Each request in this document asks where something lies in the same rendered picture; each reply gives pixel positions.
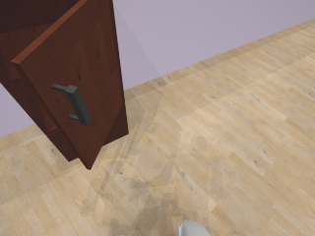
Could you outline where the robot right thigh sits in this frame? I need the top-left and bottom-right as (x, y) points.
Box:
(177, 221), (211, 236)

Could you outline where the cupboard door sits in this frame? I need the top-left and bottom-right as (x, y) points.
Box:
(11, 0), (123, 170)

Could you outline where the handle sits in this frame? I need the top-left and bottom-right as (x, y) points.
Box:
(51, 84), (92, 126)

